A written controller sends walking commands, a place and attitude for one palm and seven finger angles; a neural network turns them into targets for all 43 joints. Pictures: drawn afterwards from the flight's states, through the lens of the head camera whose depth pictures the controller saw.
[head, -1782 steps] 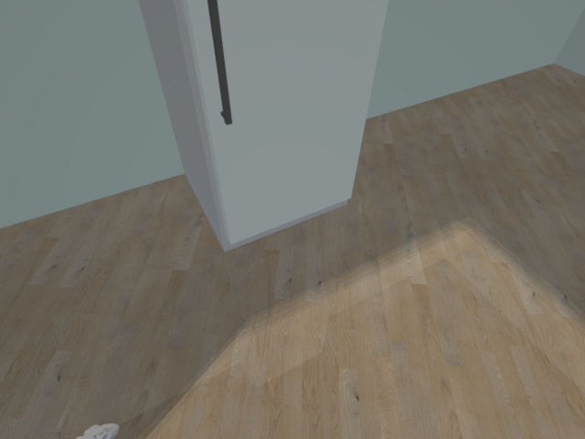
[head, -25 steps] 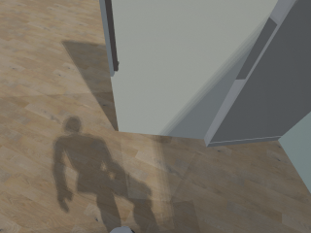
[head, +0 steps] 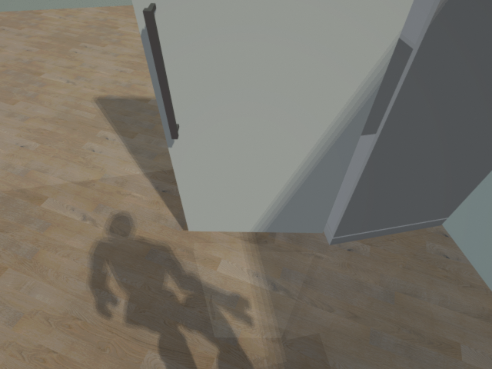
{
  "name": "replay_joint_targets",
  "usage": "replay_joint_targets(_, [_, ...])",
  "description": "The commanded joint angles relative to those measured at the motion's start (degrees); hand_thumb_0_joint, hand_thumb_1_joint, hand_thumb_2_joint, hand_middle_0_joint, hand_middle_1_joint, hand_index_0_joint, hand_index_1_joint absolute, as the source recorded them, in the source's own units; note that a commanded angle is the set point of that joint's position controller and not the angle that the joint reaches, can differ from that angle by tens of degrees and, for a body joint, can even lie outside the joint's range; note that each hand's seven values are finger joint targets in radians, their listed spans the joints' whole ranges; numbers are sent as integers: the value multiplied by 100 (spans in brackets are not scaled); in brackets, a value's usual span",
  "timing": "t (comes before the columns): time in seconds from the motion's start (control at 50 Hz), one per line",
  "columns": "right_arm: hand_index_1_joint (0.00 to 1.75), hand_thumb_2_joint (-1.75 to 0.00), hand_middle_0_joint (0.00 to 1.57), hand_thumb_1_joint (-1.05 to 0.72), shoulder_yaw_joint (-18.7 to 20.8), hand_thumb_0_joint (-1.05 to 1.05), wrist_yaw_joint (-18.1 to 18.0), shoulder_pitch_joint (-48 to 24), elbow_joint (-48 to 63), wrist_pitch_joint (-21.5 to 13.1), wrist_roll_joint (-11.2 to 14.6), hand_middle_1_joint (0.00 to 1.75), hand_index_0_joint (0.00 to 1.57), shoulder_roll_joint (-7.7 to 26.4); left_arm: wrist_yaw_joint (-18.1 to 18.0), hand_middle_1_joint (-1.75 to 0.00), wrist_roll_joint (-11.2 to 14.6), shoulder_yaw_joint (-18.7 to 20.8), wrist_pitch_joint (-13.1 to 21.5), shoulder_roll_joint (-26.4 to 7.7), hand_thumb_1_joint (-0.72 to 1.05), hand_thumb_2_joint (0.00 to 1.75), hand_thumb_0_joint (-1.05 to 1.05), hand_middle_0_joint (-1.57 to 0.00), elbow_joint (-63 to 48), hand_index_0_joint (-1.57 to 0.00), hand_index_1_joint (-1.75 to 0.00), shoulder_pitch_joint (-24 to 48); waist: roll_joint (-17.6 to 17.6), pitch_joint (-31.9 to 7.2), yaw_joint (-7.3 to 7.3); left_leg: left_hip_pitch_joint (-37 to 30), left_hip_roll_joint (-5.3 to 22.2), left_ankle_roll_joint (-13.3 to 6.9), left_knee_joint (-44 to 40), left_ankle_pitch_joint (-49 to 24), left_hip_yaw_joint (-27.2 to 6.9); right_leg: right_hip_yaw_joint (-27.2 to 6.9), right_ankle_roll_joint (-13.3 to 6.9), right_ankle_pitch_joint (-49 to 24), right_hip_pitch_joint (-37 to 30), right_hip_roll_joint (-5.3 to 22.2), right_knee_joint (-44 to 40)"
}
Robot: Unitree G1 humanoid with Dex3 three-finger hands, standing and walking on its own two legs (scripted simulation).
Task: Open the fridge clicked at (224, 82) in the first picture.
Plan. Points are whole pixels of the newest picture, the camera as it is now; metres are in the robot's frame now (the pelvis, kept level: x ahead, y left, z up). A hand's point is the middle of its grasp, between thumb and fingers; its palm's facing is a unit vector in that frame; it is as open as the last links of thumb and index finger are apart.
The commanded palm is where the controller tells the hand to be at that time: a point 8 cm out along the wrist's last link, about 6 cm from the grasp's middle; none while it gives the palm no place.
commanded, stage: let the arm hang, fingers relaxed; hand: left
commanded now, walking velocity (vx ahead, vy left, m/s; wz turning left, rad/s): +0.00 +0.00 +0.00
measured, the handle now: (165, 80) +0.74 +0.25 +0.08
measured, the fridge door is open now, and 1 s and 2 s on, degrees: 78 78 78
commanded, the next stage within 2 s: look to check the result in 0.12 s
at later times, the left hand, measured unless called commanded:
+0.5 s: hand out of the picture +0.09 +0.23 -0.16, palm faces -0.02 -0.95 -0.33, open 7.4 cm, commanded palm none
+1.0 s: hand out of the picture +0.10 +0.20 -0.16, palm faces -0.02 -0.96 -0.29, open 7.4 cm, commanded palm none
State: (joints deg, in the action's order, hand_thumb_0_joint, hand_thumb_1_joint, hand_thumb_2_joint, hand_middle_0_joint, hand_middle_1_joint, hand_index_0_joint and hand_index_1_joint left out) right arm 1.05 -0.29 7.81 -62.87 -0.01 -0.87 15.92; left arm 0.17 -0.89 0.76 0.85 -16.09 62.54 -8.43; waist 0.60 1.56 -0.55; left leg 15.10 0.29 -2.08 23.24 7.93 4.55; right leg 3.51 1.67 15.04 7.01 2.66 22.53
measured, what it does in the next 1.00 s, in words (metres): stands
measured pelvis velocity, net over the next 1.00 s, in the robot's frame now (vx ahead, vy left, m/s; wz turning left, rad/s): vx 0.04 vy -0.03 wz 0.00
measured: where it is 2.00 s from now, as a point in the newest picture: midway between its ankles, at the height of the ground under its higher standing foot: outside the picture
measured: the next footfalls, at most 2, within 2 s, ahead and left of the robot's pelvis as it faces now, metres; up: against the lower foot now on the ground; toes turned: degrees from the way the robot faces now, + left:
none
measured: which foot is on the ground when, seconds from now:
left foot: down 0.00-1.00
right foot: down 0.00-1.00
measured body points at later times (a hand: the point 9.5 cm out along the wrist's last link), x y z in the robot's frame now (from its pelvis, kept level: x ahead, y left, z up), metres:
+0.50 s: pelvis +0.02 -0.02 +0.00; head +0.05 -0.02 +0.45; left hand +0.09 +0.28 -0.13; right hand +0.10 -0.31 -0.13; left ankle +0.05 +0.10 -0.74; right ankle -0.03 -0.14 -0.74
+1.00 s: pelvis +0.04 -0.03 +0.00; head +0.06 -0.03 +0.45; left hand +0.10 +0.25 -0.14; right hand +0.11 -0.32 -0.13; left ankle +0.05 +0.10 -0.74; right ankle -0.03 -0.14 -0.74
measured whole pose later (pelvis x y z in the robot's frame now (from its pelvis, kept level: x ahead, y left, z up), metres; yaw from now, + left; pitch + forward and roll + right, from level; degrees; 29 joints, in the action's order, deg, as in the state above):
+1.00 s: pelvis +0.04 -0.03 +0.00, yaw +0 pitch +0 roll +0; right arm 0.3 -0.9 5.5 -64.5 0.1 -0.7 17.7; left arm 0.1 -0.5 0.6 0.8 -17.0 64.6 -7.4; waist -0.3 2.5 -0.6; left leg 10.0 1.9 0.6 19.4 9.0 3.9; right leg 4.0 -0.4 15.1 0.8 0.6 16.2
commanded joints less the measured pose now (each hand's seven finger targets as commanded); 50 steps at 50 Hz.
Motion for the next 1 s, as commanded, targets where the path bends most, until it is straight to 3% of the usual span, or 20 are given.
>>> replay_joint_targets(0.0, [30,-90,20,-90,181,0,-59,-145,222,-148,-26,30,20,1094,-78,-30,-3,194,90,-1074,90,90,0,-20,-161,-20,-30,-20,28,-286,54,-578,712,0,-517,-551,-887,-474,-352,-486,221,499,-542])
replay_joint_targets(0.14, [30,-90,20,-90,167,0,-75,-290,220,-173,-8,30,20,1261,-68,-30,0,214,111,-1196,90,90,0,-20,-185,-20,-30,155,49,-554,39,-861,748,15,-456,-1099,-862,-455,-343,-895,-15,540,-623])
replay_joint_targets(0.34, [30,-90,20,-90,154,0,-83,-411,197,-151,0,30,20,1372,-64,-30,12,206,109,-1286,90,90,0,-20,-126,-20,-30,260,-37,-478,20,-1017,769,42,-484,-1162,-810,-458,-346,-1062,-54,577,-791])
replay_joint_targets(0.6, [30,-90,20,-90,132,0,-99,-406,143,-133,-1,30,20,1347,-93,-30,24,182,114,-1314,90,90,0,-20,-68,-20,-30,232,-152,-529,4,-1141,775,56,-431,-1433,-735,-428,-344,-1677,-226,612,-792])
replay_joint_targets(0.98, [30,-90,20,-90,108,0,-127,-333,117,-106,-9,30,20,1189,-111,-30,29,181,99,-1195,90,90,0,-20,-51,-20,-30,148,-137,-377,11,-1107,762,98,-437,-1303,-648,-431,-327,-1858,-277,595,-853])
